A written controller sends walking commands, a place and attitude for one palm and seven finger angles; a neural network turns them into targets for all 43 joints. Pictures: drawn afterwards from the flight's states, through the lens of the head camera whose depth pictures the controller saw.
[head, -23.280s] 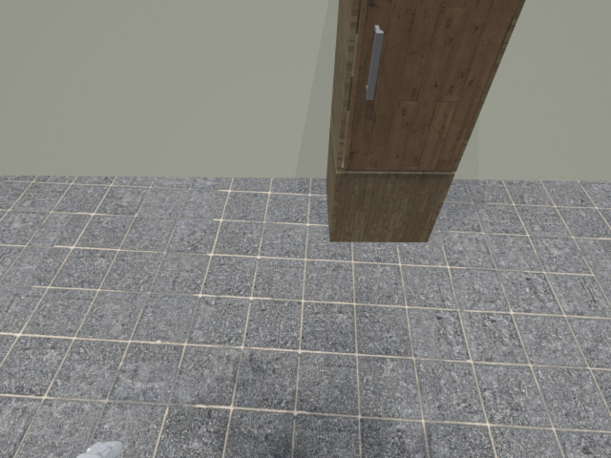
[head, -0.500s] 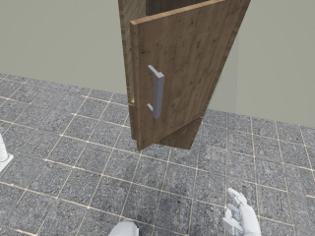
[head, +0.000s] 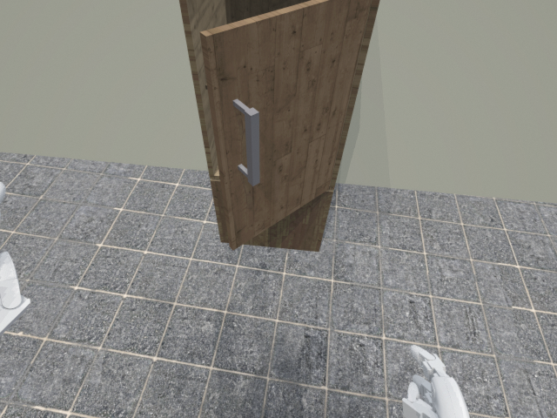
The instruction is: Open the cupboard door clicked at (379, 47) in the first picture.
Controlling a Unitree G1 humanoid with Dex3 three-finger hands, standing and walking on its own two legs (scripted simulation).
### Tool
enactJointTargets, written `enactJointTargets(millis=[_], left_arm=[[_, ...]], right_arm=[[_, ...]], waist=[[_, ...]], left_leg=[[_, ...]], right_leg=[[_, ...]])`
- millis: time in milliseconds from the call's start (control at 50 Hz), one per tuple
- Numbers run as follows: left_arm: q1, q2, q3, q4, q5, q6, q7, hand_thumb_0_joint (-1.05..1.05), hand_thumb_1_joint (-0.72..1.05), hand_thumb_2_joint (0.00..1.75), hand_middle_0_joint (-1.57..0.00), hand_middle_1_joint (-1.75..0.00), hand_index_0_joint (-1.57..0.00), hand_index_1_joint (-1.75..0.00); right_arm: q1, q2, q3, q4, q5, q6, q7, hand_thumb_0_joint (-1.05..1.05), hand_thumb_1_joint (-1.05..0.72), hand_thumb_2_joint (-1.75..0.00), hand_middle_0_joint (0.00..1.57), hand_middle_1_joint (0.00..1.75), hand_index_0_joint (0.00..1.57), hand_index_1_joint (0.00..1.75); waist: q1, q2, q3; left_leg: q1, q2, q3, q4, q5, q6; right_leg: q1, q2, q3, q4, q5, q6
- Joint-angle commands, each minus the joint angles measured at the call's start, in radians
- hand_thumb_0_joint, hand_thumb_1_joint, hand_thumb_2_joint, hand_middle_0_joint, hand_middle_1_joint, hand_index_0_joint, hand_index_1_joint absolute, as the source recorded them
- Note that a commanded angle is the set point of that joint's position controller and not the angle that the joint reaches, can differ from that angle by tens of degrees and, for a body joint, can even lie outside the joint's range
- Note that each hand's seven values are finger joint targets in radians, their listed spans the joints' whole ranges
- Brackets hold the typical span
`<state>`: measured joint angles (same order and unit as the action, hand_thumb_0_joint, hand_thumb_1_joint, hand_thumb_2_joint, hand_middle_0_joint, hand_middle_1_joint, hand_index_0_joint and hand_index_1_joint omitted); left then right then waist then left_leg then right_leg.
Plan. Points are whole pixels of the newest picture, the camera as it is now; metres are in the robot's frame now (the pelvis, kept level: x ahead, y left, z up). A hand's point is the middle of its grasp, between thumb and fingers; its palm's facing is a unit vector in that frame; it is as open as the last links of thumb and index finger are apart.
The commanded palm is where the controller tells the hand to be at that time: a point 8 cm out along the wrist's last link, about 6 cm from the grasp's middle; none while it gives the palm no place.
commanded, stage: stop stepping back and stand still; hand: left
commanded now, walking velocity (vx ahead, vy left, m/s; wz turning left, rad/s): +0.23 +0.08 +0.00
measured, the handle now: (246, 145) +0.59 +0.10 +0.04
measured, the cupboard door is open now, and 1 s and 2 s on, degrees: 45 45 45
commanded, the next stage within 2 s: let the arm hang, fingers relaxed in 0.80 s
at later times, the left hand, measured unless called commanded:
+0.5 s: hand (6, 333) +0.17 +0.27 +0.16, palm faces +0.41 -0.79 -0.46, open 7.4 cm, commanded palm +0.11 +0.31 +0.18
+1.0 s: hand (47, 370) +0.16 +0.29 +0.03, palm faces +0.22 -0.85 -0.49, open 7.4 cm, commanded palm none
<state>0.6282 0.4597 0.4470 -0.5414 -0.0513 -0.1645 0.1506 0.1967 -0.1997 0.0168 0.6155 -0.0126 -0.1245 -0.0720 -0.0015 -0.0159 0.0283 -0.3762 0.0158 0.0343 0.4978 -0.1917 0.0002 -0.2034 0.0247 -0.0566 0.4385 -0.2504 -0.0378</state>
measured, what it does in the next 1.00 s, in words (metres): steps on the spot: left foot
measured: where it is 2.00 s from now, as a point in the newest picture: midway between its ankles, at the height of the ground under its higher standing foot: outside the picture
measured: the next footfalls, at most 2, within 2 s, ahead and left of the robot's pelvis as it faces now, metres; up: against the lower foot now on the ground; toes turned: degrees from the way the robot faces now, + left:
left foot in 0.16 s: +0.03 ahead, +0.13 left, +0.00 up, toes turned +3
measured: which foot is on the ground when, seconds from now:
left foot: up 0.00-0.14, down 0.16-1.00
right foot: down 0.00-1.00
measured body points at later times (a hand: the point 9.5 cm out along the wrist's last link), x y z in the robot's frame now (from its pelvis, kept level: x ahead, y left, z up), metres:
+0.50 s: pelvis -0.03 +0.01 +0.00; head -0.03 +0.01 +0.45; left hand +0.14 +0.31 +0.18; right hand +0.13 -0.23 -0.08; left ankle -0.01 +0.12 -0.74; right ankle -0.02 -0.09 -0.74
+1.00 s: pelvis -0.05 +0.02 +0.00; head -0.04 +0.00 +0.45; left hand +0.15 +0.33 +0.06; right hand +0.13 -0.22 -0.11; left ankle -0.01 +0.12 -0.74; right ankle -0.02 -0.09 -0.74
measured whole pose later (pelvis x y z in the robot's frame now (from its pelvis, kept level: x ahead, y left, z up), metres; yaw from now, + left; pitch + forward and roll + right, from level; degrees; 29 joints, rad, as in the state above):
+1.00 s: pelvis -0.05 +0.02 +0.00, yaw +2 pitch +1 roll +0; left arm 0.32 0.38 0.19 0.08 0.02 -0.08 0.04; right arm 0.15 -0.29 -0.01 0.77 0.00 -0.09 -0.01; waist 0.01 0.06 -0.01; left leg -0.32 -0.02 0.03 0.51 -0.20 0.03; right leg -0.29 -0.03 -0.07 0.51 -0.23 0.00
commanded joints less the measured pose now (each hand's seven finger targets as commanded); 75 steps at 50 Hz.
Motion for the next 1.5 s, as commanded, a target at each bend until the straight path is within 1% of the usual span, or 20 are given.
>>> enactJointTargets(millis=[0, 40, 100, 140, 180, 240, 360, 480, 520, 860, 880, 900, 920, 960, 1000, 1060, 1140, 1220, 1300, 1480], left_arm=[[-0.162, 0.133, 0.068, -0.132, 0.009, -0.047, 0.016, 0.0, 0.9, 0.9, -0.2, -0.3, -0.2, -0.3], [-0.193, 0.118, 0.051, -0.108, 0.025, -0.061, 0.021, 0.0, 0.9, 0.9, -0.2, -0.3, -0.2, -0.3], [-0.194, 0.141, 0.065, -0.119, 0.036, -0.075, 0.034, 0.0, 0.9, 0.9, -0.2, -0.3, -0.2, -0.3], [-0.148, 0.146, 0.087, -0.141, 0.031, -0.093, 0.035, 0.0, 0.9, 0.9, -0.2, -0.3, -0.2, -0.3], [-0.1, 0.153, 0.11, -0.121, 0.027, -0.101, 0.028, 0.0, 0.9, 0.9, -0.2, -0.3, -0.2, -0.3], [-0.102, 0.139, 0.102, -0.111, 0.024, -0.111, 0.019, 0.0, 0.9, 0.9, -0.2, -0.3, -0.2, -0.3], [-0.089, 0.121, 0.085, -0.063, 0.015, -0.115, 0.01, 0.0, 0.9, 0.9, -0.2, -0.3, -0.2, -0.3], [-0.143, 0.119, 0.075, -0.079, 0.021, -0.108, 0.007, 0.0, 0.9, 0.9, -0.2, -0.3, -0.2, -0.3], [-0.157, 0.12, 0.071, -0.098, 0.024, -0.107, 0.008, 0.0, 0.9, 0.9, -0.2, -0.3, -0.2, -0.3], [-0.107, 0.111, 0.072, -0.096, 0.024, -0.094, 0.009, 0.0, 0.9, 0.9, -0.2, -0.3, -0.2, -0.3], [-0.203, -0.063, -0.346, 0.696, 0.099, 0.059, -0.132, 0.0, 0.9, 0.9, -0.2, -0.3, -0.2, -0.3], [-0.188, -0.085, -0.326, 0.726, 0.092, 0.131, -0.152, 0.0, 0.9, 0.9, -0.2, -0.3, -0.2, -0.3], [-0.212, -0.088, -0.326, 0.753, 0.086, 0.148, -0.151, 0.0, 0.9, 0.9, -0.2, -0.3, -0.2, -0.3], [-0.264, -0.07, -0.338, 0.857, 0.089, 0.156, -0.15, 0.0, 0.9, 0.9, -0.2, -0.3, -0.2, -0.3], [-0.33, -0.035, -0.347, 0.98, 0.093, 0.159, -0.151, 0.0, 0.9, 0.9, -0.2, -0.3, -0.2, -0.3], [-0.402, -0.022, -0.379, 1.174, 0.086, 0.168, -0.149, 0.0, 0.9, 0.9, -0.2, -0.3, -0.2, -0.3], [-0.403, -0.044, -0.408, 1.379, 0.073, 0.165, -0.144, 0.0, 0.9, 0.9, -0.2, -0.3, -0.2, -0.3], [-0.356, -0.075, -0.408, 1.518, 0.066, 0.162, -0.14, 0.0, 0.9, 0.9, -0.2, -0.3, -0.2, -0.3], [-0.328, -0.094, -0.411, 1.599, 0.062, 0.16, -0.138, 0.0, 0.9, 0.9, -0.2, -0.3, -0.2, -0.3], [-0.307, -0.118, -0.41, 1.658, 0.06, 0.16, -0.128, 0.0, 0.9, 0.9, -0.2, -0.3, -0.2, -0.3]], right_arm=[[-0.079, -0.14, -0.069, -0.107, 0.008, -0.039, -0.02, 0.0, -0.9, -0.9, 0.2, 0.3, 0.2, 0.3], [-0.077, -0.124, -0.053, -0.102, 0.008, -0.047, -0.023, 0.0, -0.9, -0.9, 0.2, 0.3, 0.2, 0.3], [-0.069, -0.135, -0.055, -0.098, 0.003, -0.068, -0.039, 0.0, -0.9, -0.9, 0.2, 0.3, 0.2, 0.3], [-0.065, -0.149, -0.056, -0.122, 0.001, -0.078, -0.04, 0.0, -0.9, -0.9, 0.2, 0.3, 0.2, 0.3], [-0.054, -0.142, -0.05, -0.117, 0.003, -0.073, -0.03, 0.0, -0.9, -0.9, 0.2, 0.3, 0.2, 0.3], [-0.056, -0.139, -0.05, -0.12, 0.003, -0.077, -0.023, 0.0, -0.9, -0.9, 0.2, 0.3, 0.2, 0.3], [-0.051, -0.138, -0.056, -0.121, 0.005, -0.078, -0.01, 0.0, -0.9, -0.9, 0.2, 0.3, 0.2, 0.3], [-0.067, -0.136, -0.053, -0.129, 0.002, -0.072, -0.015, 0.0, -0.9, -0.9, 0.2, 0.3, 0.2, 0.3], [-0.073, -0.135, -0.051, -0.134, 0.0, -0.075, -0.019, 0.0, -0.9, -0.9, 0.2, 0.3, 0.2, 0.3], [-0.078, -0.132, -0.051, -0.147, 0.0, -0.068, -0.019, 0.0, -0.9, -0.9, 0.2, 0.3, 0.2, 0.3], [-0.112, -0.323, -0.107, 0.12, 0.017, -0.077, 0.07, 0.0, -0.9, -0.9, 0.2, 0.3, 0.2, 0.3], [-0.035, -0.263, -0.111, 0.123, 0.015, -0.014, 0.07, 0.0, -0.9, -0.9, 0.2, 0.3, 0.2, 0.3], [-0.018, -0.25, -0.096, 0.113, 0.013, 0.017, 0.068, 0.0, -0.9, -0.9, 0.2, 0.3, 0.2, 0.3], [-0.046, -0.246, -0.075, 0.115, 0.001, 0.048, 0.067, 0.0, -0.9, -0.9, 0.2, 0.3, 0.2, 0.3], [-0.054, -0.251, -0.073, 0.145, -0.007, 0.07, 0.072, 0.0, -0.9, -0.9, 0.2, 0.3, 0.2, 0.3], [-0.059, -0.229, -0.056, 0.209, -0.016, 0.101, 0.074, 0.0, -0.9, -0.9, 0.2, 0.3, 0.2, 0.3], [-0.025, -0.184, -0.038, 0.295, -0.014, 0.118, 0.068, 0.0, -0.9, -0.9, 0.2, 0.3, 0.2, 0.3], [0.022, -0.15, -0.035, 0.367, -0.01, 0.126, 0.057, 0.0, -0.9, -0.9, 0.2, 0.3, 0.2, 0.3], [0.082, -0.136, -0.039, 0.421, -0.006, 0.133, 0.05, 0.0, -0.9, -0.9, 0.2, 0.3, 0.2, 0.3], [0.136, -0.106, -0.043, 0.48, -0.006, 0.133, 0.044, 0.0, -0.9, -0.9, 0.2, 0.3, 0.2, 0.3]], waist=[[-0.016, -0.143, -0.054], [-0.019, -0.078, -0.049], [-0.015, 0.022, -0.038], [0.0, 0.117, -0.064], [-0.007, 0.148, -0.099], [-0.007, 0.083, -0.075], [-0.011, 0.014, -0.094], [-0.006, 0.043, -0.074], [-0.004, 0.09, -0.079], [0.003, 0.078, -0.113], [-0.048, 0.12, -0.011], [-0.021, 0.094, -0.099], [-0.016, 0.047, -0.136], [-0.002, -0.065, -0.116], [0.002, -0.119, -0.085], [-0.003, -0.04, -0.033], [-0.003, 0.089, -0.05], [0.001, 0.138, -0.044], [-0.002, 0.062, -0.018], [-0.002, -0.001, 0.026]], left_leg=[[0.038, -0.001, -0.053, 0.403, -0.148, -0.011], [0.03, 0.029, -0.036, 0.246, -0.155, 0.01], [0.145, 0.02, -0.01, -0.06, -0.12, 0.034], [0.153, 0.086, -0.104, -0.144, -0.04, 0.065], [0.118, 0.101, -0.129, -0.129, 0.053, 0.065], [0.061, 0.103, -0.127, -0.125, 0.069, 0.056], [0.124, 0.047, -0.061, -0.047, 0.033, 0.027], [0.154, 0.055, -0.075, -0.113, -0.008, 0.028], [0.155, 0.067, -0.086, -0.151, -0.006, 0.029], [0.15, 0.055, -0.08, -0.169, 0.047, 0.014], [0.026, 0.095, -0.15, -0.026, 0.245, 0.039], [0.108, 0.109, -0.124, -0.036, 0.367, 0.025], [0.087, 0.127, -0.164, -0.043, 0.303, 0.05], [0.034, 0.129, -0.204, -0.066, 0.178, 0.075], [0.025, 0.096, -0.184, -0.069, 0.06, 0.064], [0.059, 0.054, -0.146, -0.073, -0.014, 0.05], [0.106, 0.055, -0.134, -0.12, -0.054, 0.038], [0.109, 0.061, -0.134, -0.146, -0.085, 0.033], [0.132, 0.061, -0.128, -0.141, -0.088, 0.034], [0.132, 0.064, -0.12, -0.147, -0.047, 0.04]], right_leg=[[-0.227, -0.312, 0.354, -0.3, -0.359, -0.112], [-0.133, -0.284, 0.241, -0.219, -0.203, -0.093], [-0.11, -0.221, 0.189, -0.142, -0.199, -0.051], [-0.047, -0.115, 0.134, -0.023, -0.052, -0.002], [-0.006, -0.08, 0.09, 0.032, 0.041, 0.017], [0.036, -0.07, 0.081, 0.035, 0.099, 0.023], [-0.012, -0.122, 0.163, -0.077, 0.091, 0.004], [-0.043, -0.093, 0.13, -0.106, 0.011, 0.021], [-0.025, -0.076, 0.107, -0.084, 0.037, 0.029], [0.044, -0.067, 0.075, -0.097, 0.117, 0.036], [-0.086, -0.124, 0.036, 0.064, 0.215, 0.013], [-0.076, -0.119, 0.076, 0.05, 0.183, 0.011], [-0.061, -0.098, 0.052, 0.074, 0.08, 0.007], [-0.034, -0.087, 0.064, 0.079, 0.015, 0.001], [-0.043, -0.117, 0.091, 0.035, -0.017, -0.021], [-0.08, -0.149, 0.134, -0.042, -0.079, -0.038], [-0.048, -0.143, 0.135, -0.076, -0.102, -0.031], [-0.016, -0.138, 0.114, -0.1, -0.085, -0.031], [-0.037, -0.141, 0.099, -0.131, -0.11, -0.034], [-0.039, -0.144, 0.079, -0.132, -0.1, -0.033]])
